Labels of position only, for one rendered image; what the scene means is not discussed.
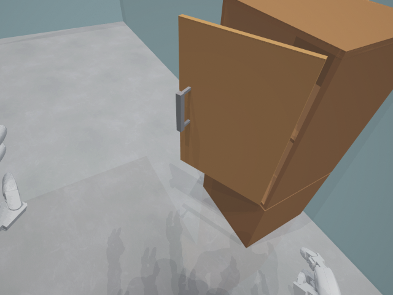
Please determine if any cupboard door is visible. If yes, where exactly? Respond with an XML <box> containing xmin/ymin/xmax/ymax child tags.
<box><xmin>178</xmin><ymin>14</ymin><xmax>328</xmax><ymax>205</ymax></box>

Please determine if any handle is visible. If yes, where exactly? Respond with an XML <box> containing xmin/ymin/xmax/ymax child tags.
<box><xmin>176</xmin><ymin>87</ymin><xmax>191</xmax><ymax>132</ymax></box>

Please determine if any robot left hand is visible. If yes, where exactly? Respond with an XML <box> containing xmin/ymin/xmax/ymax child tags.
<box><xmin>0</xmin><ymin>125</ymin><xmax>27</xmax><ymax>231</ymax></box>

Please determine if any robot right hand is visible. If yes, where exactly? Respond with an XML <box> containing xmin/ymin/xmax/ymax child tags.
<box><xmin>293</xmin><ymin>247</ymin><xmax>341</xmax><ymax>295</ymax></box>

